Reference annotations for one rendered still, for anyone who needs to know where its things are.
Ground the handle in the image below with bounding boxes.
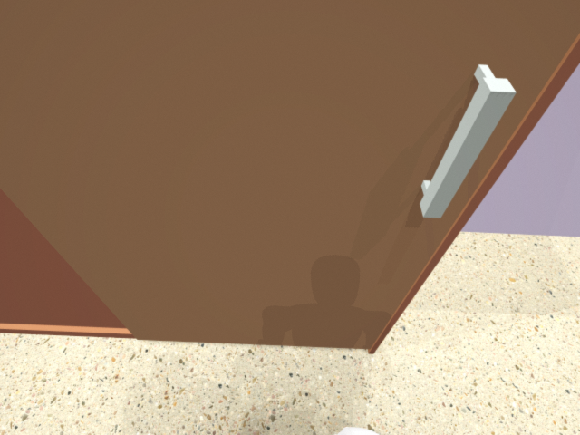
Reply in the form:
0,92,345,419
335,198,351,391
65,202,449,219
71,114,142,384
420,64,517,218

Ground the wardrobe door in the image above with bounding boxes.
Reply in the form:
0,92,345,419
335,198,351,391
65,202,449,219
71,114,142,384
0,0,580,349
0,189,126,328

